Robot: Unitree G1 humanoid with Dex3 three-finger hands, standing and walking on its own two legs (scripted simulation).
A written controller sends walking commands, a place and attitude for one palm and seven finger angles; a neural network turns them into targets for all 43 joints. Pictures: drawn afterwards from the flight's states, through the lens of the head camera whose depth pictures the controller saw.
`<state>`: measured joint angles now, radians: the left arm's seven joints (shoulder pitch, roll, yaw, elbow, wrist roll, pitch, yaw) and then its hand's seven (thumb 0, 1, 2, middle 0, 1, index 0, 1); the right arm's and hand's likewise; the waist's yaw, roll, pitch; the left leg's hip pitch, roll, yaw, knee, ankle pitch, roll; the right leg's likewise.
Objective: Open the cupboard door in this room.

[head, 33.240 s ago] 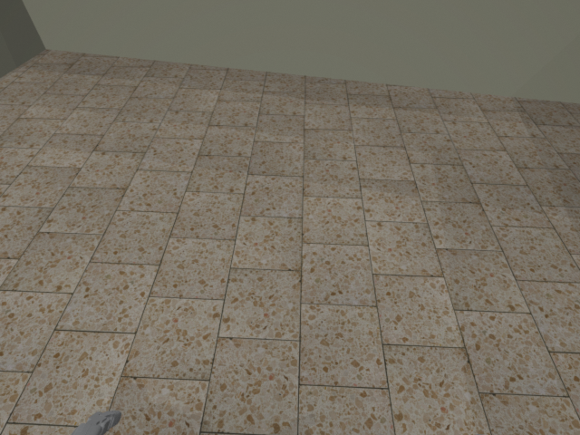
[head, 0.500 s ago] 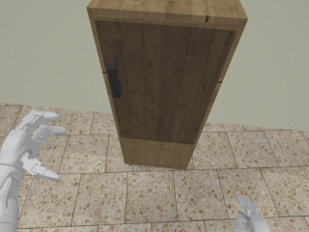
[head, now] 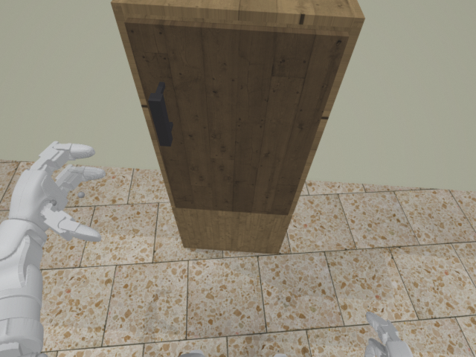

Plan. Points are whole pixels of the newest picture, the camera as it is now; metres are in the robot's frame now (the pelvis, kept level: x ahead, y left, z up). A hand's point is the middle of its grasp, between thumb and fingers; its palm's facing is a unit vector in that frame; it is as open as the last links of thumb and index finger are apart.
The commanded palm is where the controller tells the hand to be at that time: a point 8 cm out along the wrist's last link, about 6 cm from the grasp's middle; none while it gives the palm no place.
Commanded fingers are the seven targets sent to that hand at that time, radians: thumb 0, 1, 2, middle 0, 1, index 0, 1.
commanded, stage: move the hooked fingers beside the handle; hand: left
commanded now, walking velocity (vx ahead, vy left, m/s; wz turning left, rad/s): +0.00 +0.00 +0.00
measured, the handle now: (163, 114) +0.56 +0.17 +0.07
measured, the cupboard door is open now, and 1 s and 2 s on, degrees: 0 0 0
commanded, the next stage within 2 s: none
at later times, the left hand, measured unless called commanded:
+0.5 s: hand (98, 164) +0.41 +0.26 +0.08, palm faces -0.03 -1.00 +0.01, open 14.0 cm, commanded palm +0.39 +0.31 +0.08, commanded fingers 0.00 -0.50 0.30 -0.30 -1.20 -0.30 -1.20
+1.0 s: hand (125, 137) +0.48 +0.23 +0.07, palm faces -0.03 -1.00 +0.00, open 14.0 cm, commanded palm +0.46 +0.29 +0.07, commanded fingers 0.00 -0.50 0.30 -0.30 -1.20 -0.30 -1.20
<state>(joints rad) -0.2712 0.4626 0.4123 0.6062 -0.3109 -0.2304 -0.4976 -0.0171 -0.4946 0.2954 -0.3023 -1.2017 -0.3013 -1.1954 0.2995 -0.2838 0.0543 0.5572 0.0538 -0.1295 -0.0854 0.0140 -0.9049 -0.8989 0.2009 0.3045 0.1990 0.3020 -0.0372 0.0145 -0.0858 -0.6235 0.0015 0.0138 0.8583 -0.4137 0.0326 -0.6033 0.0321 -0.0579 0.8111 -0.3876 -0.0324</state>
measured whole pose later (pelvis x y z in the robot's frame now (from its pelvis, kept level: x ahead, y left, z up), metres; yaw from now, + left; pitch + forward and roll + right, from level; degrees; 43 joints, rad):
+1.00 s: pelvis +0.00 +0.02 -0.01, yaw -2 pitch +18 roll -3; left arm -0.80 0.55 0.41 1.12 -0.15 -0.35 -0.37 -0.02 -0.49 0.30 -0.30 -1.20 -0.30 -1.20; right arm 0.39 -0.28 0.05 0.61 0.02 0.02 -0.04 0.01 -0.91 -0.90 0.20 0.30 0.20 0.30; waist -0.14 0.01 -0.10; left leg -0.81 0.01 0.03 0.95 -0.44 0.06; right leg -0.79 0.04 -0.04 0.87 -0.40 -0.01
